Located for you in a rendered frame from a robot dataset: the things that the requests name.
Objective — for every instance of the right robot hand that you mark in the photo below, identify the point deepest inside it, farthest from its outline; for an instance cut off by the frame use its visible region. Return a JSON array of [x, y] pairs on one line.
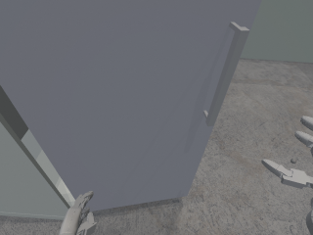
[[295, 177]]

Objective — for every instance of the fridge door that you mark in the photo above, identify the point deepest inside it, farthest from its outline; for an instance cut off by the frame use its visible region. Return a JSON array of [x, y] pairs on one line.
[[114, 91]]

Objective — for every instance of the handle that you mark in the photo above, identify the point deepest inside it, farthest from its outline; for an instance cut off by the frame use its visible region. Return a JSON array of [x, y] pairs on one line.
[[233, 56]]

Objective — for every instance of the left robot hand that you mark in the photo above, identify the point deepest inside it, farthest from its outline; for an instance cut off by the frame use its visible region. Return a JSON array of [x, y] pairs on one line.
[[75, 214]]

